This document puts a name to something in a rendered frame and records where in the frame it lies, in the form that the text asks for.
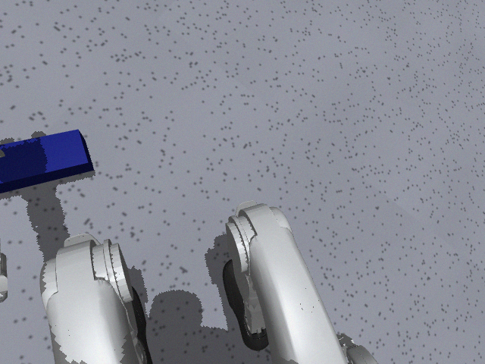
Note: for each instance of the carton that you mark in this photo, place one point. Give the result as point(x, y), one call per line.
point(43, 159)

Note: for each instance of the right robot foot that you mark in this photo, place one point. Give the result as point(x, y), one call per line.
point(252, 341)

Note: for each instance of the right robot hand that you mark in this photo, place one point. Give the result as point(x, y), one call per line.
point(354, 353)

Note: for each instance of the left robot foot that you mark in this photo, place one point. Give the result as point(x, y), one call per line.
point(141, 326)

